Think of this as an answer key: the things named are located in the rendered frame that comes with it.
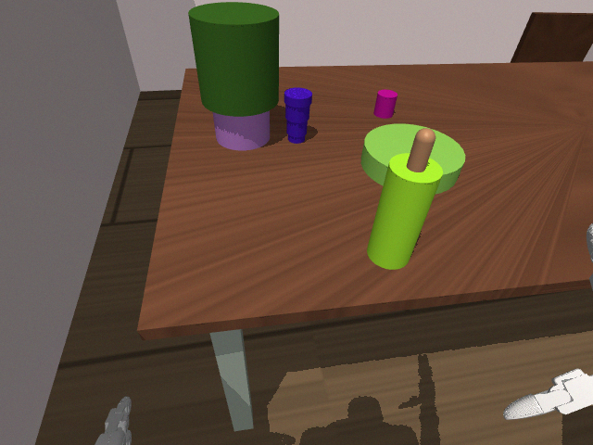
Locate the left robot hand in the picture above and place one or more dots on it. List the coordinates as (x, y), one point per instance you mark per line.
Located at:
(117, 424)

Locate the potted plant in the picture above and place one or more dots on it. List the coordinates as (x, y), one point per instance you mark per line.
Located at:
(236, 49)

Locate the right robot hand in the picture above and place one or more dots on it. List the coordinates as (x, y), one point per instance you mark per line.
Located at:
(572, 391)

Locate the table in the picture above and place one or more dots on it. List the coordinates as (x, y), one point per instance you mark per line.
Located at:
(279, 234)

